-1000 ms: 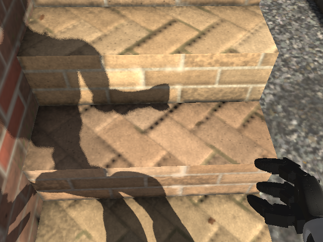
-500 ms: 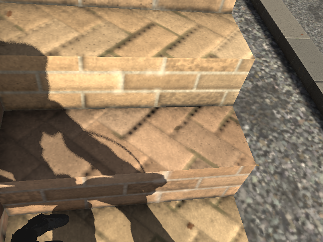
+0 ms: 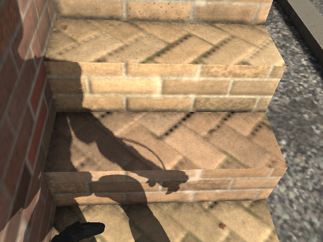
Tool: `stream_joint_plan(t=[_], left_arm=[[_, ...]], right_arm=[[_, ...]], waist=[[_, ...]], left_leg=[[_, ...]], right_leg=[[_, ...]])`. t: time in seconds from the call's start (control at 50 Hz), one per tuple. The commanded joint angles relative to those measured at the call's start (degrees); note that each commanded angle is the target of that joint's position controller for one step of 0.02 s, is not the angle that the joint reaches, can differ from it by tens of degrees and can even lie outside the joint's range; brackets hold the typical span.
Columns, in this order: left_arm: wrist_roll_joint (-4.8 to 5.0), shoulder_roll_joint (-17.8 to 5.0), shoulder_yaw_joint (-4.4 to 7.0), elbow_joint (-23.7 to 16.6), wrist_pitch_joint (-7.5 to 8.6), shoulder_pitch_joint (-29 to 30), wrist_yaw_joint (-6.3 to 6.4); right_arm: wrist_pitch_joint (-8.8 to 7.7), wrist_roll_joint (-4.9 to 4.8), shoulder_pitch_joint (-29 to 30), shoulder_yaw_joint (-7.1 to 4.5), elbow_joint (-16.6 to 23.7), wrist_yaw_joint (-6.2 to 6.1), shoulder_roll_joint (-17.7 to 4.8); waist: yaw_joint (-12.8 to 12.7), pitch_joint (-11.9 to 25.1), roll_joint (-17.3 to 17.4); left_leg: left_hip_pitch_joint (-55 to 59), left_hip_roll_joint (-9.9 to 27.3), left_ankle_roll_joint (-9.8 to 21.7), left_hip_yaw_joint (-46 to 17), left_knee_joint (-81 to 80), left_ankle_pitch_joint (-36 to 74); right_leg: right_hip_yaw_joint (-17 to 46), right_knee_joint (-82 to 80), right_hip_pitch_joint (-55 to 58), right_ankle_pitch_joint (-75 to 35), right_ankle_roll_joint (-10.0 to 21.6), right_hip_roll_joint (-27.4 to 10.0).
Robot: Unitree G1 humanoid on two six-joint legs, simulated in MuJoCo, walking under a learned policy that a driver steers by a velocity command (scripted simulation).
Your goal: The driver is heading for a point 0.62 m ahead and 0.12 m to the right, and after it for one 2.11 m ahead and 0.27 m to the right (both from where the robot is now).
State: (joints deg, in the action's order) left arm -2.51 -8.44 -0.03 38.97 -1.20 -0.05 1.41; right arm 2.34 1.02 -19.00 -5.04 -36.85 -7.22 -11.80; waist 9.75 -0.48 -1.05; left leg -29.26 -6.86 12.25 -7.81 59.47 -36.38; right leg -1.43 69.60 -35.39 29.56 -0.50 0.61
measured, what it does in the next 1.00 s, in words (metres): goes down, backwards: left foot 0.23 m lower, then right foot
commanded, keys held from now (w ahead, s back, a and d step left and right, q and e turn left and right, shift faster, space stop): w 0.20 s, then w+e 0.80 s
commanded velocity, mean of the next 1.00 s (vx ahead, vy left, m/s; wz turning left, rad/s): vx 0.49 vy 0.00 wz -0.28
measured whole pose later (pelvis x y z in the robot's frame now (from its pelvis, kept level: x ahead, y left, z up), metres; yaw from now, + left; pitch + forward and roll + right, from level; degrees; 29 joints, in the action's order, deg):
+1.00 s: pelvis -0.51 +0.01 -0.43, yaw -8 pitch -1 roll -10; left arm -2.1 -17.3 4.7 23.4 -6.4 0.1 3.2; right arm 5.6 3.7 -8.9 -1.4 -31.4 0.0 -17.1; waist 0.8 -2.4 5.9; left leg 3.3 3.9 4.5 5.6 11.6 20.5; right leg -1.5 103.8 -72.6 32.2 -2.2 20.3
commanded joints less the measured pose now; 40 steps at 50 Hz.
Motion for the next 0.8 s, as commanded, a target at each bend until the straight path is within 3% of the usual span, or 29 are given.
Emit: stream_joint_plan(t=[0.02,0.04,0.08,0.1,0.12,0.14,0.16,0.2,0.26,0.3,0.32,0.34,0.36,0.38,0.4,0.42,0.46,0.48,0.5,0.54,0.58,0.6,0.62,0.64,0.66,0.68,0.7,0.76,0.8], left_arm=[[0.44,0.7,-1.24,-14.74,-0.57,1.85,-0.2],[-1.62,-0.8,-1.82,-17.17,-0.58,5.58,-0.69],[1.44,-2.73,0.58,-8.34,-3.41,-24.84,1.77],[2.36,-3.26,1.35,-4.39,-3.42,-25.29,1.96],[-1.87,-3.31,1.65,-7.13,-3.06,-13.35,2.38],[-4.43,-5.34,1.49,-13.48,-2.38,4.04,3.49],[-4.04,-3.2,0.27,-19.6,-1.09,19.51,4.1],[-2.57,1.49,-2.79,-21.11,2.51,30.76,4.06],[-1.56,1.64,-3.91,-18.91,3.96,21.76,4.0],[-0.89,-2.04,-0.14,-15.36,-1.13,8.11,4.25],[-1.58,-0.88,1.33,-14.1,-4.79,1.97,4.8],[-1.83,0.17,2.3,-7.22,-7.61,-15.75,4.61],[-0.78,-0.49,2.24,-17.33,-7.72,-5.1,3.23],[-1.91,-4.49,2.06,-20.46,-6.4,-0.61,2.94],[-4.11,-6.87,2.73,-19.77,-5.95,-0.17,3.31],[-5.07,-12.37,4.53,-14.77,-4.97,-4.05,2.58],[-2.58,-12.59,5.42,-12.51,-5.06,-5.76,-0.25],[-2.14,-9.86,4.29,-16.16,-6.2,-8.57,-1.42],[-1.54,-10.44,4.25,-14.39,-7.29,-12.41,-1.95],[0.25,-8.55,4.35,-11.37,-7.58,-9.3,-2.42],[2.71,-6.05,4.89,-5.79,-6.49,-23.62,-2.81],[3.89,-4.02,4.16,-2.37,-4.68,-29.02,-2.29],[-1.1,-6.52,4.3,-2.99,-3.05,-26.94,-0.51],[-3.6,-7.44,3.38,-6.66,-1.74,-19.83,0.06],[-2.6,-8.88,2.96,-10.3,-0.13,-13.57,0.47],[-4.44,-14.95,3.99,-13.81,0.99,-6.07,2.02],[-3.6,-16.78,4.11,-15.44,2.44,-2.09,2.22],[-1.56,-8.71,0.71,-14.52,3.7,-5.64,3.65],[-2.09,-10.85,1.78,-14.3,3.73,-9.24,3.75]], right_arm=[[-1.87,2.05,8.66,3.18,5.92,1.35,-0.33],[-3.97,0.36,13.6,1.68,10.34,-0.76,-4.13],[-6.1,3.53,28.47,1.14,13.96,-3.38,-8.56],[-6.16,3.16,19.02,1.49,9.32,-3.77,-4.21],[-4.58,2.75,10.49,2.04,7.56,-2.98,-3.22],[-1.53,-1.1,5.97,1.54,9.71,-2.42,-2.88],[0.64,-1.16,4.87,1.47,12.1,-1.41,-3.27],[3.9,1.67,-12.15,0.14,7.73,0.93,-6.02],[2.99,1.06,-15.42,3.43,5.85,3.56,-4.34],[1.03,1.78,-7.94,4.65,4.46,6.1,-2.89],[-0.4,1.76,-2.73,6.0,2.88,7.13,-2.07],[-1.13,4.26,7.42,7.58,3.56,6.64,1.59],[-4.76,6.04,10.45,6.87,8.79,7.06,-3.3],[-5.53,5.62,16.3,4.04,9.51,6.41,-8.88],[-5.8,4.62,16.04,2.68,11.0,4.42,-11.24],[-5.65,4.58,12.69,2.57,9.81,2.4,-10.26],[-5.88,2.92,7.09,1.72,6.92,0.14,-11.52],[-5.95,3.01,12.64,-0.35,7.61,-0.86,-16.17],[-5.25,2.69,17.04,-0.11,7.44,-0.76,-13.81],[-3.27,0.84,9.38,0.81,5.72,-0.53,-9.59],[-3.75,1.62,10.36,1.03,3.38,1.43,-7.45],[-2.84,1.04,17.23,1.4,5.99,2.79,-4.27],[-1.33,1.84,27.15,3.67,14.1,4.55,1.08],[-0.55,0.83,32.68,5.12,19.39,5.43,5.72],[-0.24,1.8,29.5,4.77,19.55,5.79,2.59],[0.51,3.53,23.68,3.63,18.47,6.33,-0.54],[1.31,3.27,18.35,2.49,17.1,6.25,-4.79],[2.47,2.09,16.67,2.09,14.88,6.22,-6.17],[2.18,3.03,11.72,2.25,13.21,6.8,-6.93]], waist=[[-13.41,0.04,19.33],[-10.33,1.98,20.55],[-25.38,15.63,8.44],[-22.19,15.75,-6.26],[-15.06,22.04,-19.68],[-6.15,24.86,-18.52],[-0.39,17.28,-10.67],[10.14,4.52,0.62],[8.03,-6.94,9.6],[-1.9,-3.27,-1.39],[-6.48,-1.28,0.99],[-14.89,2.92,8.73],[-18.78,-3.45,17.84],[-20.77,-6.38,12.65],[-18.06,-2.06,12.35],[-16.56,2.7,-1.85],[-14.11,3.29,-1.85],[-20.8,4.47,10.07],[-21.79,8.05,10.35],[-13.34,7.94,5.74],[-19.53,8.77,10.19],[-23.16,8.23,0.74],[-21.08,3.92,-14.48],[-17.42,6.57,-15.42],[-13.71,8.26,-3.07],[-8.24,9.69,-0.26],[-5.6,9.19,-2.19],[-5.55,5.34,2.03],[-6.28,7.3,-3.55]], left_leg=[[2.06,10.29,0.26,-17.72,-24.02,39.92],[-13.92,16.95,2.73,-27.42,-32.54,27.33],[-25.23,14.13,-4.46,-15.01,-15.04,15.1],[-21.13,3.15,-10.52,1.09,0.48,-7.68],[-12.78,-3.58,-16.52,8.72,26.64,-3.44],[-4.04,0.28,-18.68,-0.11,43.79,5.89],[6.92,3.71,-16.98,-9.44,54.59,8.02],[10.83,5.38,-15.82,-3.21,56.82,17.2],[3.4,9.84,-9.98,8.39,-11.33,28.68],[11.16,15.05,-4.81,13.11,-42.87,49.01],[14.68,18.18,-3.07,9.91,-56.17,60.56],[12.03,12.78,-4.11,13.32,-51.28,55.85],[9.91,19.45,-5.51,8.89,-37.29,70.12],[6.71,23.63,-4.44,3.82,-33.12,43.89],[12.88,30.49,-0.25,-5.25,-36.33,26.7],[23.41,29.2,-1.48,-4.03,-34.97,20.08],[30.39,26.17,-3.1,2.26,-39.92,22.82],[31.42,32.8,-5.39,-2.06,-39.46,19.29],[28.51,29.08,-8.52,3.8,-40.56,18.23],[32.59,23.26,-9.64,14.58,-42.34,17.69],[31.76,17.77,-7.21,18.12,-18.0,30.77],[21.8,12.39,-8.34,20.73,4.93,-1.48],[1.58,5.31,-11.37,15.99,32.4,-9.89],[-9.34,4.98,-13.2,6.04,43.97,-3.97],[-8.06,7.33,-14.96,3.8,40.52,4.38],[-5.49,4.82,-15.93,5.36,45.11,17.56],[-0.58,3.64,-17.02,4.61,47.94,26.13],[6.45,2.8,-14.8,7.85,42.52,34.43],[13.71,1.81,-11.57,8.78,20.81,27.47]], right_leg=[[2.42,9.53,-9.76,1.01,-4.6,2.58],[3.17,7.97,3.14,3.95,-3.38,-0.32],[5.1,-13.02,38.55,3.76,2.15,-3.92],[-4.31,-24.79,41.59,-9.49,4.85,-2.14],[-4.93,-19.93,35.79,-19.02,5.81,-1.84],[12.95,-23.84,14.17,-14.86,10.12,-11.93],[23.16,-29.44,-13.09,-5.64,9.09,-16.74],[15.46,-21.01,-29.39,-4.2,7.19,-13.79],[2.23,-8.2,-16.46,-3.25,1.1,-5.06],[-0.42,0.87,-8.07,-6.22,3.86,0.72],[-3.32,19.25,-8.52,-5.32,4.34,6.58],[-1.95,56.07,-8.34,5.97,2.34,14.38],[3.73,55.28,-20.24,8.26,-1.74,9.24],[9.98,53.87,-29.72,-6.14,-3.12,6.48],[8.78,58.41,-35.75,-9.8,-5.18,5.19],[7.01,57.1,-36.59,-16.46,-4.5,4.61],[2.26,48.69,-31.01,-10.43,-2.1,5.41],[5.65,27.65,-23.63,-9.01,-0.39,-3.37],[1.19,11.87,-10.93,-9.02,1.35,-4.73],[-11.22,-16.15,1.44,-0.47,5.35,1.29],[-6.28,-37.95,14.87,-3.39,10.03,-2.59],[-0.69,-46.38,20.98,-15.15,12.36,-8.2],[-1.33,-26.45,15.29,-10.8,11.36,-0.41],[8.23,-23.46,15.08,-10.68,11.34,-5.48],[15.38,-29.07,10.29,-6.05,8.6,-6.22],[25.63,-34.85,2.82,-3.83,10.1,-7.69],[31.76,-36.18,-6.72,-1.87,12.37,-8.56],[22.07,-24.34,-16.26,1.27,10.33,-3.3],[18.37,-24.89,-11.55,-0.29,5.14,-0.55]])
